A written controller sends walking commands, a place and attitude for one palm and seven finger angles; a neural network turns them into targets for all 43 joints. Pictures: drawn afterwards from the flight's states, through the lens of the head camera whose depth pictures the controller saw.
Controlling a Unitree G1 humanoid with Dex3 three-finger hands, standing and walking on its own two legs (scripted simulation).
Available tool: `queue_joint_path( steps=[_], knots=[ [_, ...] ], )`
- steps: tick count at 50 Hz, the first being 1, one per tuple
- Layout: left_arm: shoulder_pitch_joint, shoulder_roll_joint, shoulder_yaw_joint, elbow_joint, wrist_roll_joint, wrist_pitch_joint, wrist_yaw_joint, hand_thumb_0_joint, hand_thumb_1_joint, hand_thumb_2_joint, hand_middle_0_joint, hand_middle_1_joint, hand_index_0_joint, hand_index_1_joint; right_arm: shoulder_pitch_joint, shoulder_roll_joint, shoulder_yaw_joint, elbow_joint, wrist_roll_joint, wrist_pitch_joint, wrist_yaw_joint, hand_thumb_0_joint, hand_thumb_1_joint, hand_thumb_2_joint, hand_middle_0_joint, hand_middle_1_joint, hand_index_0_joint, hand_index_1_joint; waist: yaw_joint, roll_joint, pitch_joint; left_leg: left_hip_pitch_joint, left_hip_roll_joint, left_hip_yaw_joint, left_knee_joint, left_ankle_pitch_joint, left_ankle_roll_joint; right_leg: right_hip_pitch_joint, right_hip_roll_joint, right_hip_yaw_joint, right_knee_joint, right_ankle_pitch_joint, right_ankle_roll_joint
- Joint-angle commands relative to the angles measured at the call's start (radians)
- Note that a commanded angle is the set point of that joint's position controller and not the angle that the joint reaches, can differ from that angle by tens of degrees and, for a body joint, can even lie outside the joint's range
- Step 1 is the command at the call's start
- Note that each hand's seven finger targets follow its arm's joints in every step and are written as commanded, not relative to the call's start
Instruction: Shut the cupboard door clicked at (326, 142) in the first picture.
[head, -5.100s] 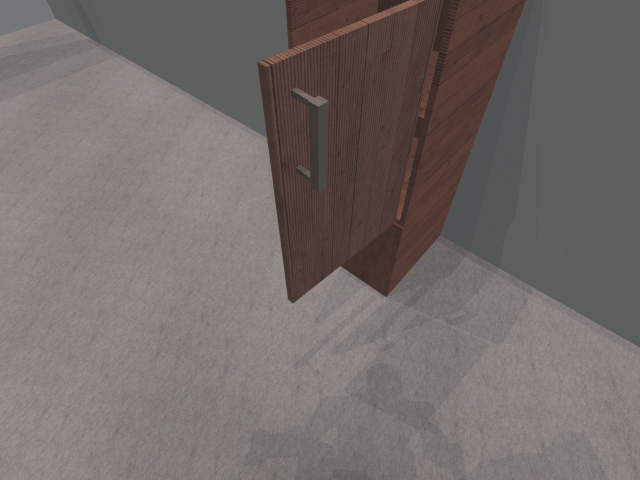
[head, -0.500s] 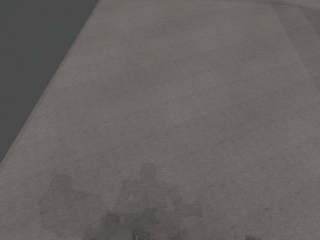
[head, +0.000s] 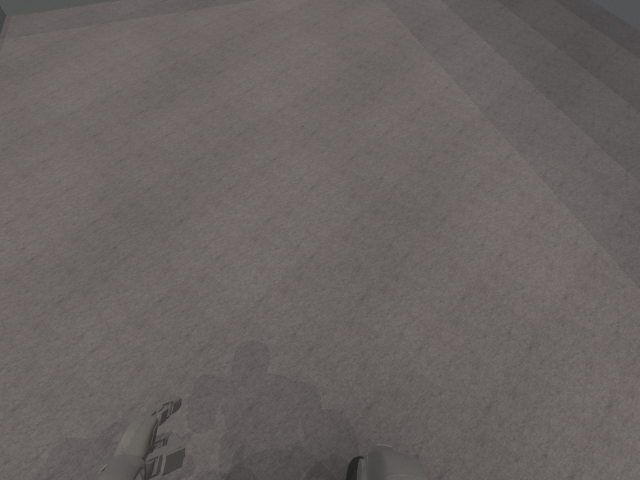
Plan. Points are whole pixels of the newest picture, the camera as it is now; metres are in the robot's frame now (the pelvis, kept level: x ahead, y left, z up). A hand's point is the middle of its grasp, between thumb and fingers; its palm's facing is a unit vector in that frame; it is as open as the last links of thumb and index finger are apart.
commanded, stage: walk around to get in front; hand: left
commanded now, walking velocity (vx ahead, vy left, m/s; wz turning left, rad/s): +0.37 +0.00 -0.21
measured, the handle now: out of the picture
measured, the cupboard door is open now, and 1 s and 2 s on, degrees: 84 84 84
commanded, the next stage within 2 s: walk to a spot facing it in 0.32 s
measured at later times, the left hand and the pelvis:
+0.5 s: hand (214, 417) +0.22 +0.17 -0.16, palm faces +0.01 -0.98 -0.18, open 7.3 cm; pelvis +0.26 -0.01 +0.01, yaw -4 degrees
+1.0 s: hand (247, 282) +0.44 +0.14 -0.14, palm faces +0.28 -0.93 -0.23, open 7.3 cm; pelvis +0.41 -0.06 +0.03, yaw +16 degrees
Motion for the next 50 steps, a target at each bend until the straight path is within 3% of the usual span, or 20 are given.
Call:
queue_joint_path(
  steps=[1, 3, 6, 11, 16, 18, 20, 21, 22, 23, 24, 27, 30, 36, 37, 38, 39, 40, 44, 50],
  knots=[
    [0.322, 0.215, 0.052, 0.06, -0.035, 0.004, 0.052, 0.0, 0.9, 0.9, -0.2, -0.3, -0.2, -0.3, -0.188, -0.111, -0.031, -0.159, 0.025, -0.043, -0.004, 0.0, -0.9, -0.9, 0.2, 0.3, 0.2, 0.3, 0.156, -0.101, -0.16, -0.661, -0.02, -0.226, 0.635, 0.057, 0.054, 0.564, -0.382, 0.578, -0.442, -0.173, -0.178],
    [0.187, 0.12, 0.014, 0.031, -0.027, -0.006, 0.051, 0.0, 0.9, 0.9, -0.2, -0.3, -0.2, -0.3, -0.156, -0.094, -0.029, -0.117, 0.007, -0.027, -0.007, 0.0, -0.9, -0.9, 0.2, 0.3, 0.2, 0.3, 0.062, -0.101, -0.094, -0.522, 0.014, -0.241, 0.501, 0.162, 0.038, 0.295, -0.288, 0.385, -0.475, -0.102, -0.101],
    [0.16, 0.076, 0.003, 0.046, -0.016, -0.028, 0.048, 0.0, 0.9, 0.9, -0.2, -0.3, -0.2, -0.3, -0.063, -0.054, -0.024, -0.065, -0.003, -0.006, 0.0, 0.0, -0.9, -0.9, 0.2, 0.3, 0.2, 0.3, 0.002, -0.103, -0.1, -0.41, -0.009, -0.205, 0.309, 0.207, 0.028, 0.213, -0.21, 0.231, -0.493, 0.036, -0.085],
    [0.253, 0.049, 0.009, 0.111, -0.02, -0.05, 0.04, 0.0, 0.9, 0.9, -0.2, -0.3, -0.2, -0.3, -0.188, -0.028, -0.026, -0.094, 0.0, -0.018, 0.012, 0.0, -0.9, -0.9, 0.2, 0.3, 0.2, 0.3, 0.038, -0.058, -0.083, -0.486, -0.039, -0.183, 0.084, 0.305, 0.02, 0.354, -0.188, 0.223, -0.499, 0.153, -0.103],
    [0.344, 0.066, -0.002, 0.175, -0.019, -0.056, 0.048, 0.0, 0.9, 0.9, -0.2, -0.3, -0.2, -0.3, -0.364, -0.035, -0.02, -0.136, 0.007, -0.045, 0.021, 0.0, -0.9, -0.9, 0.2, 0.3, 0.2, 0.3, 0.086, -0.099, -0.065, -0.53, -0.079, -0.15, -0.098, 0.278, 0.043, 0.557, -0.217, 0.219, -0.406, 0.528, -0.09],
    [0.344, 0.073, -0.005, 0.189, -0.019, -0.057, 0.053, 0.0, 0.9, 0.9, -0.2, -0.3, -0.2, -0.3, -0.352, -0.042, -0.021, -0.124, 0.006, -0.05, 0.017, 0.0, -0.9, -0.9, 0.2, 0.3, 0.2, 0.3, 0.06, -0.099, -0.074, -0.45, -0.119, -0.118, -0.164, 0.272, 0.063, 0.568, -0.209, 0.193, -0.334, 0.704, -0.073],
    [0.32, 0.074, -0.007, 0.191, -0.023, -0.056, 0.056, 0.0, 0.9, 0.9, -0.2, -0.3, -0.2, -0.3, -0.199, -0.067, -0.029, -0.062, 0.0, -0.056, 0.004, 0.0, -0.9, -0.9, 0.2, 0.3, 0.2, 0.3, -0.017, -0.079, -0.124, -0.184, -0.172, -0.08, -0.262, 0.363, 0.092, 0.468, -0.16, 0.138, -0.147, 0.829, -0.028],
    [0.313, 0.058, -0.012, 0.177, -0.029, -0.054, 0.056, 0.0, 0.9, 0.9, -0.2, -0.3, -0.2, -0.3, -0.07, -0.116, -0.04, -0.022, -0.008, -0.061, -0.006, 0.0, -0.9, -0.9, 0.2, 0.3, 0.2, 0.3, -0.074, -0.023, -0.186, 0.056, -0.097, -0.16, -0.27, 0.524, 0.136, 0.306, -0.116, 0.105, 0.041, 0.704, 0.013],
    [0.359, 0.011, -0.022, 0.16, -0.039, -0.055, 0.054, 0.0, 0.9, 0.9, -0.2, -0.3, -0.2, -0.3, 0.047, -0.209, -0.058, 0.0, -0.023, -0.065, -0.018, 0.0, -0.9, -0.9, 0.2, 0.3, 0.2, 0.3, -0.096, 0.171, -0.319, 0.304, 0.154, -0.484, -0.241, 0.748, 0.27, 0.055, 0.001, 0.022, 0.331, 0.289, 0.064],
    [0.328, -0.005, -0.032, 0.131, -0.042, -0.063, 0.054, 0.0, 0.9, 0.9, -0.2, -0.3, -0.2, -0.3, 0.1, -0.232, -0.058, 0.008, -0.008, -0.05, -0.024, 0.0, -0.9, -0.9, 0.2, 0.3, 0.2, 0.3, -0.094, 0.239, -0.357, 0.347, 0.31, -0.675, -0.335, 1.038, 0.384, -0.055, 0.059, 0.068, 0.592, -0.319, 0.065],
    [0.274, 0.021, -0.021, 0.114, -0.03, -0.051, 0.065, 0.0, 0.9, 0.9, -0.2, -0.3, -0.2, -0.3, 0.033, -0.22, -0.056, -0.001, 0.0, -0.04, -0.025, 0.0, -0.9, -0.9, 0.2, 0.3, 0.2, 0.3, -0.067, 0.12, -0.25, 0.18, 0.298, -0.611, -0.369, 0.934, 0.394, -0.069, 0.008, 0.134, 0.649, -0.332, 0.062],
    [0.229, -0.031, -0.024, 0.117, -0.014, -0.014, 0.05, 0.0, 0.9, 0.9, -0.2, -0.3, -0.2, -0.3, -0.129, -0.099, -0.023, -0.035, 0.005, -0.055, -0.034, 0.0, -0.9, -0.9, 0.2, 0.3, 0.2, 0.3, 0.024, 0.138, -0.045, -0.165, 0.147, -0.447, -0.472, 0.792, 0.278, -0.035, -0.073, 0.129, 0.504, -0.168, 0.108],
    [0.269, -0.054, -0.025, 0.119, -0.016, 0.014, 0.049, 0.0, 0.9, 0.9, -0.2, -0.3, -0.2, -0.3, -0.19, -0.126, -0.027, -0.054, 0.004, -0.048, -0.034, 0.0, -0.9, -0.9, 0.2, 0.3, 0.2, 0.3, 0.061, 0.126, -0.117, -0.226, 0.068, -0.326, -0.435, 0.812, 0.234, 0.119, -0.044, 0.079, 0.253, -0.151, 0.129],
    [0.305, 0.002, 0.004, 0.099, -0.013, 0.019, 0.054, 0.0, 0.9, 0.9, -0.2, -0.3, -0.2, -0.3, -0.281, -0.166, -0.057, -0.098, 0.008, 0.008, -0.018, 0.0, -0.9, -0.9, 0.2, 0.3, 0.2, 0.3, 0.103, 0.127, -0.142, -0.383, -0.012, -0.372, -0.323, 0.338, 0.172, 0.35, -0.003, 0.017, -0.123, 0.039, 0.151],
    [0.321, 0.062, 0.018, 0.092, -0.007, 0.008, 0.06, 0.0, 0.9, 0.9, -0.2, -0.3, -0.2, -0.3, -0.28, -0.129, -0.055, -0.108, 0.013, 0.011, -0.013, 0.0, -0.9, -0.9, 0.2, 0.3, 0.2, 0.3, 0.117, 0.001, -0.149, -0.474, -0.083, -0.32, -0.208, 0.227, 0.119, 0.45, -0.112, 0.135, -0.253, 0.033, 0.129],
    [0.342, 0.172, 0.04, 0.085, 0.002, -0.001, 0.069, 0.0, 0.9, 0.9, -0.2, -0.3, -0.2, -0.3, -0.262, -0.069, -0.047, -0.128, 0.017, 0.013, -0.006, 0.0, -0.9, -0.9, 0.2, 0.3, 0.2, 0.3, 0.129, -0.307, -0.17, -0.58, -0.21, -0.173, 0.05, -0.009, 0.046, 0.502, -0.385, 0.422, -0.373, 0.123, 0.034],
    [0.357, 0.205, 0.04, 0.074, -0.009, 0.004, 0.073, 0.0, 0.9, 0.9, -0.2, -0.3, -0.2, -0.3, -0.273, -0.099, -0.056, -0.137, 0.013, 0.021, -0.006, 0.0, -0.9, -0.9, 0.2, 0.3, 0.2, 0.3, 0.145, -0.34, -0.193, -0.549, -0.174, -0.224, 0.311, -0.158, 0.045, 0.426, -0.506, 0.496, -0.419, 0.168, -0.069],
    [0.29, 0.173, 0.032, 0.054, -0.01, 0.012, 0.079, 0.0, 0.9, 0.9, -0.2, -0.3, -0.2, -0.3, -0.262, -0.095, -0.059, -0.138, 0.015, 0.027, -0.001, 0.0, -0.9, -0.9, 0.2, 0.3, 0.2, 0.3, 0.107, -0.222, -0.155, -0.54, -0.139, -0.253, 0.402, -0.107, 0.052, 0.367, -0.488, 0.405, -0.417, 0.111, -0.09],
    [0.19, 0.097, 0.011, 0.03, -0.006, 0.013, 0.085, 0.0, 0.9, 0.9, -0.2, -0.3, -0.2, -0.3, -0.271, -0.061, -0.045, -0.121, 0.014, 0.043, 0.011, 0.0, -0.9, -0.9, 0.2, 0.3, 0.2, 0.3, 0.053, -0.231, -0.122, -0.506, -0.101, -0.2, 0.341, 0.005, 0.023, 0.343, -0.346, 0.096, -0.322, 0.418, -0.016],
    [0.237, 0.141, 0.025, 0.04, -0.002, 0.012, 0.08, 0.0, 0.9, 0.9, -0.2, -0.3, -0.2, -0.3, -0.324, -0.038, -0.031, -0.158, 0.018, 0.035, 0.027, 0.0, -0.9, -0.9, 0.2, 0.3, 0.2, 0.3, 0.077, -0.186, -0.136, -0.392, -0.152, -0.093, -0.044, 0.099, 0.036, 0.443, -0.335, -0.027, -0.193, 0.649, 0.016]
  ],
)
